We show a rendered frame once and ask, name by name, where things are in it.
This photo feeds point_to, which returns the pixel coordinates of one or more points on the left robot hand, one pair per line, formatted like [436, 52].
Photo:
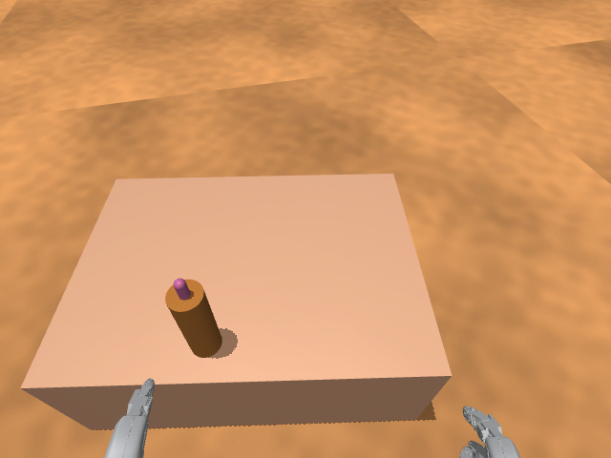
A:
[129, 435]

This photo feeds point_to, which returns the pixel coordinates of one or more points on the right robot hand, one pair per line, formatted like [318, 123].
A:
[490, 433]

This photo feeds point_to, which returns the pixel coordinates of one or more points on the bottle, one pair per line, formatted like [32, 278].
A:
[190, 308]

